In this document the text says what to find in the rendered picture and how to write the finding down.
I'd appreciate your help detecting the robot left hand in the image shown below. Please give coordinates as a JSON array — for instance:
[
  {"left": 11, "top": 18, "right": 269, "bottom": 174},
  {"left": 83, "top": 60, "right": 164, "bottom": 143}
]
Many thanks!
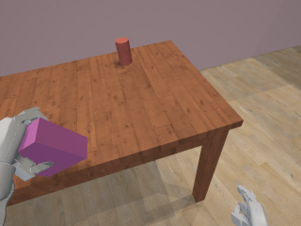
[{"left": 0, "top": 106, "right": 55, "bottom": 181}]

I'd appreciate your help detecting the robot right hand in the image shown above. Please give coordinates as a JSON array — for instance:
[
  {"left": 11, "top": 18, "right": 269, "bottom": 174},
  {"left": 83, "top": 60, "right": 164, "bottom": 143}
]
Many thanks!
[{"left": 231, "top": 185, "right": 269, "bottom": 226}]

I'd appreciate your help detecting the sponge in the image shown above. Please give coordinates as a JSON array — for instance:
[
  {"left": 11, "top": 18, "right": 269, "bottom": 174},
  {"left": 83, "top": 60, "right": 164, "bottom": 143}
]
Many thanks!
[{"left": 14, "top": 117, "right": 87, "bottom": 177}]

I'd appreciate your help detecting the left robot forearm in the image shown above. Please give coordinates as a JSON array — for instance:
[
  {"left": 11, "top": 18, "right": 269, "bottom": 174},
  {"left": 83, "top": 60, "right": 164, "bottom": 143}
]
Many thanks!
[{"left": 0, "top": 162, "right": 16, "bottom": 226}]

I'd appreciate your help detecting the table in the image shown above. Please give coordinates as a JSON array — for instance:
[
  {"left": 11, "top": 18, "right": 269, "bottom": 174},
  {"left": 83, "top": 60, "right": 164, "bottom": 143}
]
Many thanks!
[{"left": 0, "top": 40, "right": 244, "bottom": 206}]

